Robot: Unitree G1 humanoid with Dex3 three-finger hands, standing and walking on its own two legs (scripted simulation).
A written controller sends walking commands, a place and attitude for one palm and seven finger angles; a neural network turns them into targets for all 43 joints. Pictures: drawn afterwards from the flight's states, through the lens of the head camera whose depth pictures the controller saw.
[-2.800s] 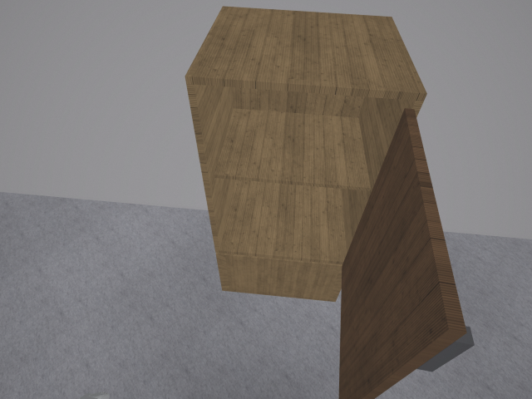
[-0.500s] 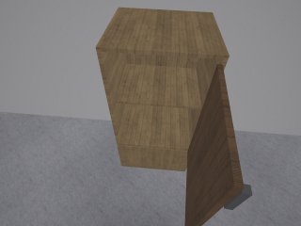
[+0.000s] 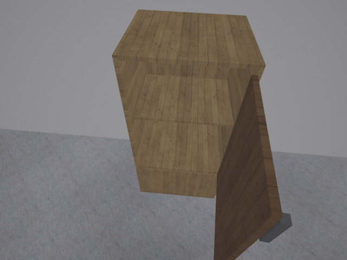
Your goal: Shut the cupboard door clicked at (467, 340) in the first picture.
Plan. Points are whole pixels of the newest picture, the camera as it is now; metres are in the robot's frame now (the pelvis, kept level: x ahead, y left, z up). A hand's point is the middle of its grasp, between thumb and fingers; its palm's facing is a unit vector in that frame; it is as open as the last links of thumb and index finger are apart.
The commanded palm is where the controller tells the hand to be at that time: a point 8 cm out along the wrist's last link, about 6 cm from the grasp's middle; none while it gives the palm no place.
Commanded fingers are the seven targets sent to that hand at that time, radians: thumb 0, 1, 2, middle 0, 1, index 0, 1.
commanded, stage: walk to a spot facing it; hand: left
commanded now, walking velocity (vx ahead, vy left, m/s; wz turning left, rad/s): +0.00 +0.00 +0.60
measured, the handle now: (264, 226) +0.22 -0.20 -0.04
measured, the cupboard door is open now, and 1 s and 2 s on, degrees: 85 85 61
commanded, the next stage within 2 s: none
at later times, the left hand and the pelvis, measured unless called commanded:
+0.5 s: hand out of the picture -0.02 +0.26 -0.19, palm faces +0.25 -0.94 -0.22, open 7.3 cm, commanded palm none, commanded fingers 0.00 0.90 0.90 -0.20 -0.30 -0.20 -0.30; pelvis -0.03 +0.04 -0.01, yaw +15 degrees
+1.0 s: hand out of the picture -0.04 +0.19 -0.15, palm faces +0.53 -0.79 -0.31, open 7.3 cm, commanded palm none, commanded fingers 0.00 0.90 0.90 -0.20 -0.30 -0.20 -0.30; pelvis -0.01 -0.03 +0.00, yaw +34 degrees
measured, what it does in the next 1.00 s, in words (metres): steps on the spot, turning left: right foot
